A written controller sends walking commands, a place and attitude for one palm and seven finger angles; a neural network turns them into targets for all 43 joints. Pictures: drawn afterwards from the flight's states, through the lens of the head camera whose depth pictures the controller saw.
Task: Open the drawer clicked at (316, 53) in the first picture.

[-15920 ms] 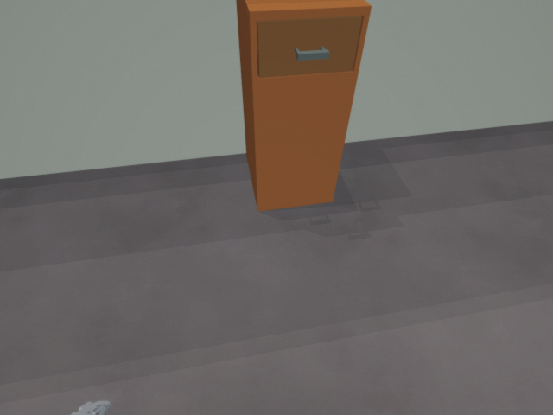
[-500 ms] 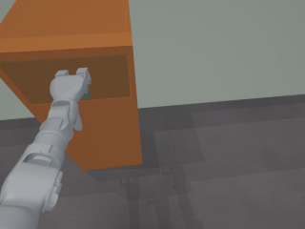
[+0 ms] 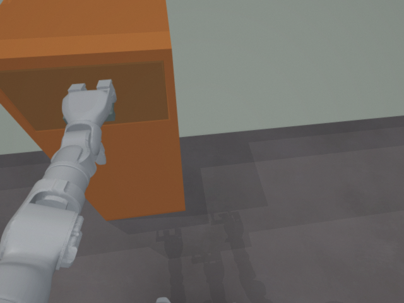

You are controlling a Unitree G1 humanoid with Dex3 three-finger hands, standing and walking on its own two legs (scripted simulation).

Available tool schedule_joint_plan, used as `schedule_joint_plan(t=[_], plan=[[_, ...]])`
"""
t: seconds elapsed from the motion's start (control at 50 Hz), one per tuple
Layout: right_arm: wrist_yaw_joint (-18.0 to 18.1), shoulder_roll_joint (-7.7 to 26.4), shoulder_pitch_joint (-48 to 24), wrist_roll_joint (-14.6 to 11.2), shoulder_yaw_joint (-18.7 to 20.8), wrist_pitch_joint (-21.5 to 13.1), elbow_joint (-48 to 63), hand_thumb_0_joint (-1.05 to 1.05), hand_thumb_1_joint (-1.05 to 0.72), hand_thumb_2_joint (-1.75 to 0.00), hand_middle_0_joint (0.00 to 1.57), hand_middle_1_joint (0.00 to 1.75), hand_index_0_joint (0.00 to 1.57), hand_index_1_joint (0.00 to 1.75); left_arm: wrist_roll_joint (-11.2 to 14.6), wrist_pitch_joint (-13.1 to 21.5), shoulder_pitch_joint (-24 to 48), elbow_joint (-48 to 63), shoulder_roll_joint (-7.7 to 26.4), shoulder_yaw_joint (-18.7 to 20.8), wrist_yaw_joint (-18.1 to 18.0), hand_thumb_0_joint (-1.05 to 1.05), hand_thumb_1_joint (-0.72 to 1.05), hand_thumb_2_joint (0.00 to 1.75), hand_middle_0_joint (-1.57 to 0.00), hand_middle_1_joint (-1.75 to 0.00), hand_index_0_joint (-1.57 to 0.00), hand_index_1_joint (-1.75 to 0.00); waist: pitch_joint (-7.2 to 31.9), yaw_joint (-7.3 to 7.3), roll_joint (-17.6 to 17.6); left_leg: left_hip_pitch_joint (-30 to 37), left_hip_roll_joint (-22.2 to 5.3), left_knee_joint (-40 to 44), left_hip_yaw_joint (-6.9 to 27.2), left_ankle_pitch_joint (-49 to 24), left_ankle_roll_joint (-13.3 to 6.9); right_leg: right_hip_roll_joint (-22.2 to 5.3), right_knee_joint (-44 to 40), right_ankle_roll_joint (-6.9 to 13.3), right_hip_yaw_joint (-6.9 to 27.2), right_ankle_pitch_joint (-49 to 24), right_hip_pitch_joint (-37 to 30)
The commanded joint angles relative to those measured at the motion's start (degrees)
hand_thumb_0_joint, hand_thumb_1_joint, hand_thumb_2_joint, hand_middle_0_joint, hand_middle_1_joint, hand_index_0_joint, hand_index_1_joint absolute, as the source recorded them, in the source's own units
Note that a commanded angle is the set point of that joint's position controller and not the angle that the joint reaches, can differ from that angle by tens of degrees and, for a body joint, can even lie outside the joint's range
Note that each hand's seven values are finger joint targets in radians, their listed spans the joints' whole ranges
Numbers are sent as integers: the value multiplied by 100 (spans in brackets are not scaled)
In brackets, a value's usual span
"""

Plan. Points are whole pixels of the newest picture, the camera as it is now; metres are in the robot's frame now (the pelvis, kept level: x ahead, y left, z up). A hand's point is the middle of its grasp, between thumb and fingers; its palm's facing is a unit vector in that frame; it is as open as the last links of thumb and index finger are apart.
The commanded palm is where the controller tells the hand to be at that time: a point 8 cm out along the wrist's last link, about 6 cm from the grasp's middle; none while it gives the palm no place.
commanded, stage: lower the fingers behind the handle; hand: left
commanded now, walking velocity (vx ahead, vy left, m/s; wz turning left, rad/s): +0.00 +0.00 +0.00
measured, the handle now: (91, 109) +0.54 +0.23 +0.05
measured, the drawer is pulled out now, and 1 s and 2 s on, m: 0.00 0.00 0.00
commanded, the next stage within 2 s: lift the fingers back up to retry in 0.02 s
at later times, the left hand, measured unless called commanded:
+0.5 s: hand (89, 118) +0.48 +0.22 +0.08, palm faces +0.00 -0.03 -1.00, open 13.9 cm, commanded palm +0.46 +0.21 +0.14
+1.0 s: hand (85, 112) +0.47 +0.21 +0.11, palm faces -0.03 -0.02 -1.00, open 13.8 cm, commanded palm +0.45 +0.21 +0.17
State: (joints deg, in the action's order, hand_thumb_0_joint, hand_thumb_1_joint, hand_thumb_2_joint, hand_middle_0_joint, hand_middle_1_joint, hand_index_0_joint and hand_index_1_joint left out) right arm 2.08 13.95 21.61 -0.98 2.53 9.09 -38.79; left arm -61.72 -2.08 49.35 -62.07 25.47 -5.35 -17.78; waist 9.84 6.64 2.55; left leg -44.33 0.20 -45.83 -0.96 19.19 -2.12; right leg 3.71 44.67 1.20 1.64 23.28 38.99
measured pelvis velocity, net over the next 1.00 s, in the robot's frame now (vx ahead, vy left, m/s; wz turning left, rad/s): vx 0.02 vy -0.01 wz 0.02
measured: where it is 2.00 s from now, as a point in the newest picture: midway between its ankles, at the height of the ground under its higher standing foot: outside the picture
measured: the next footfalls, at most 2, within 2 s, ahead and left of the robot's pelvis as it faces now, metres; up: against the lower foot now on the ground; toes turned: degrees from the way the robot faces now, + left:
none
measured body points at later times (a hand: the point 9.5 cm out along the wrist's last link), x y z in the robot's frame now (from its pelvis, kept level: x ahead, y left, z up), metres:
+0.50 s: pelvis +0.01 +0.00 +0.01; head +0.07 +0.00 +0.46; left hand +0.48 +0.21 +0.13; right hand +0.04 -0.27 -0.12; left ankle +0.02 +0.10 -0.70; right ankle -0.03 -0.11 -0.70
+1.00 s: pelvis +0.02 -0.01 +0.02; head +0.06 -0.03 +0.47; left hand +0.46 +0.20 +0.17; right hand +0.11 -0.28 -0.11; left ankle +0.02 +0.10 -0.70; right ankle -0.03 -0.11 -0.70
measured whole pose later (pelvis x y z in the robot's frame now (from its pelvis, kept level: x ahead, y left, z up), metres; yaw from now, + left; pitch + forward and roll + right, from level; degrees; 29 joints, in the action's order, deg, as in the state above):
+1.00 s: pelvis +0.02 -0.01 +0.02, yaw +1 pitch +11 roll +0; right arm 2.6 14.6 15.8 -2.0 2.7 9.2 -37.3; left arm -57.9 -0.1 42.0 -47.1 26.4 -6.8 -5.8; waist 7.3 2.7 3.0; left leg -30.2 1.0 -36.5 -0.3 17.2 -1.2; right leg 2.9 36.3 2.2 1.3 22.0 25.1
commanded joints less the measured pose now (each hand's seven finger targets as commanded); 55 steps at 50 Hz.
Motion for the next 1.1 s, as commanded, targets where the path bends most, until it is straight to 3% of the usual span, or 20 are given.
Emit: schedule_joint_plan(t=[0.0,0.1,0.2,0.26,0.28,0.36,0.42,0.46,0.5,0.54,0.62,0.74,0.78,0.8,0.82,0.88,0.96,1.0,1.04,1.08], plan=[[56,936,544,2,296,-140,390,0,-90,-90,20,30,20,30,-49,-130,1862,361,1160,217,26,0,-50,30,-30,-120,-30,-120,1416,85,-302,1564,15,367,10,-1114,-97,24,-722,68,-161,-1176,-159],[53,929,563,12,302,-154,383,0,-90,-90,20,30,20,30,-52,-113,1765,410,1172,249,41,0,-50,30,-30,-120,-30,-120,1589,39,-220,1631,15,316,-10,-1280,-95,27,-677,71,-153,-1353,-222],[44,901,484,0,324,-148,423,0,-90,-90,20,30,20,30,1,-69,2135,1037,1302,340,-3,0,-50,30,-30,-120,-30,-120,1853,-26,128,2045,6,399,15,-1525,-81,53,-736,94,-169,-1450,-388],[68,913,443,10,333,-183,398,0,-90,-90,20,30,20,30,79,-20,2486,1411,1431,436,-16,0,-50,30,-30,-120,-30,-120,2019,9,99,2270,-23,468,56,-1703,-87,45,-789,92,-186,-1565,-541],[72,912,453,-1,339,-194,401,0,-90,-90,20,30,20,30,69,15,2426,1495,1633,608,-23,0,-50,30,-30,-120,-30,-120,2210,-73,180,2386,-18,486,41,-1796,-82,47,-783,82,-169,-1654,-667],[69,896,345,3,357,-225,398,0,-90,-90,20,30,20,30,139,129,2366,1885,1555,603,16,0,-50,30,-30,-120,-30,-120,2222,-92,210,2680,-27,536,81,-2247,-66,53,-829,107,-214,-1967,-844],[47,890,285,-24,367,-243,361,0,-90,-90,20,30,20,30,165,78,2388,1893,1247,335,57,0,-50,30,-30,-120,-30,-120,1878,2,199,2850,-33,623,119,-2203,-65,68,-935,90,-256,-1828,-615],[48,909,245,-15,375,-253,356,0,-90,-90,20,30,20,30,239,55,2423,2040,1319,403,107,0,-50,30,-30,-120,-30,-120,2010,-41,136,2980,-35,675,122,-2339,-68,50,-978,107,-241,-1952,-843],[18,890,213,-22,385,-251,377,0,-90,-90,20,30,20,30,258,38,2351,2246,1271,368,182,0,-50,30,-30,-120,-30,-120,2147,-115,396,3240,-28,675,130,-2638,-49,57,-961,121,-263,-2115,-868],[2,894,157,-37,373,-214,354,0,-90,-90,20,30,20,30,270,-52,2246,2131,1156,275,296,0,-50,30,-30,-120,-30,-120,1865,-91,144,3176,-41,740,143,-2674,-48,50,-1014,111,-297,-2134,-882],[-21,872,1,-57,348,-146,433,0,-90,-90,20,30,20,30,336,-104,2135,2419,1158,250,531,0,-50,30,-30,-120,-30,-120,1950,-179,59,3317,-11,797,115,-2968,-70,16,-1070,97,-253,-2484,-1199],[23,883,-264,-99,263,-68,531,0,-90,-90,20,30,20,30,372,-207,1807,2237,1327,364,781,0,-50,30,-30,-120,-30,-120,1430,-287,-294,2954,60,1006,-3,-2501,-103,-52,-1224,91,-207,-2535,-1562],[42,871,-339,-122,230,-46,609,0,-90,-90,20,30,20,30,366,-175,1668,2181,1388,379,867,0,-50,30,-30,-120,-30,-120,1459,-339,-402,2813,104,1044,-66,-2342,-113,-94,-1257,66,-133,-2616,-1766],[63,879,-362,-122,226,-51,606,0,-90,-90,20,30,20,30,400,-161,1721,2188,1311,299,900,0,-50,30,-30,-120,-30,-120,1315,-274,-476,2769,108,1051,-82,-2244,-123,-108,-1292,58,-135,-2643,-1739],[84,893,-358,-127,223,-46,606,0,-90,-90,20,30,20,30,367,-103,1797,2237,1502,433,919,0,-50,30,-30,-120,-30,-120,1382,-301,-523,2745,107,1067,-76,-2205,-118,-122,-1283,48,-108,-2621,-1781],[85,833,-375,-113,264,-91,655,0,-90,-90,20,30,20,30,388,123,2031,2643,1322,274,967,0,-50,30,-30,-120,-30,-120,1591,-259,-230,2979,127,986,-85,-2360,-140,-124,-1275,54,-45,-2756,-1766],[86,815,-326,-85,295,-126,605,0,-90,-90,20,30,20,30,392,353,2170,2879,1443,376,877,0,-50,30,-30,-120,-30,-120,1746,-219,-139,3067,138,901,-48,-2472,-129,-120,-1222,70,-46,-2787,-1733],[66,809,-332,-106,294,-137,557,0,-90,-90,20,30,20,30,394,326,2126,2706,1315,299,798,0,-50,30,-30,-120,-30,-120,1547,-201,-16,3028,148,892,-23,-2364,-110,-88,-1199,83,-83,-2636,-1505],[38,803,-302,-89,318,-160,520,0,-90,-90,20,30,20,30,412,279,2237,2761,1264,291,710,0,-50,30,-30,-120,-30,-120,1709,-214,67,3111,151,859,-29,-2436,-103,-84,-1175,88,-85,-2676,-1497],[41,828,-287,-98,306,-151,476,0,-90,-90,20,30,20,30,410,178,2174,2498,1392,384,676,0,-50,30,-30,-120,-30,-120,1700,-187,-181,2939,172,867,-50,-2294,-123,-104,-1210,51,-49,-2741,-1633]])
